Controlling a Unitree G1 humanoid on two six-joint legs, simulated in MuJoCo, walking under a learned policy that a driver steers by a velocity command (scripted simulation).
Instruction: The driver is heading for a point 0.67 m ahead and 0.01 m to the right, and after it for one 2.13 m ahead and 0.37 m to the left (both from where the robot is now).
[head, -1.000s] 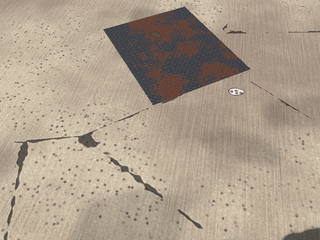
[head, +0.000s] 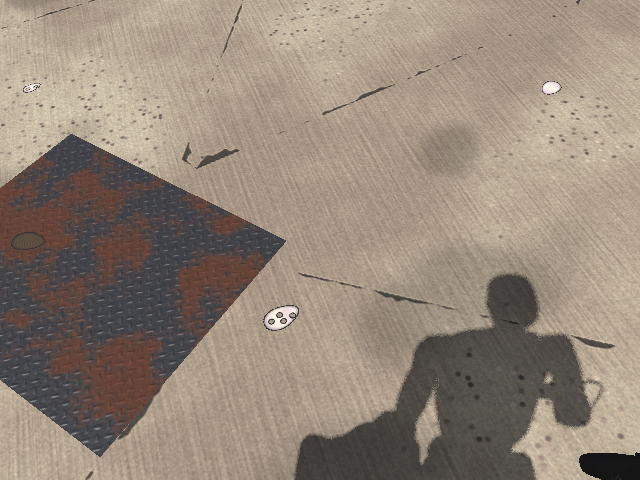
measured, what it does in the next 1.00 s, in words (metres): walks ahead: left foot, then right foot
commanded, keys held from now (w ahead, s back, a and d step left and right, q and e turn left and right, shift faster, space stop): w+e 0.08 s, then w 0.68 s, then w+q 0.24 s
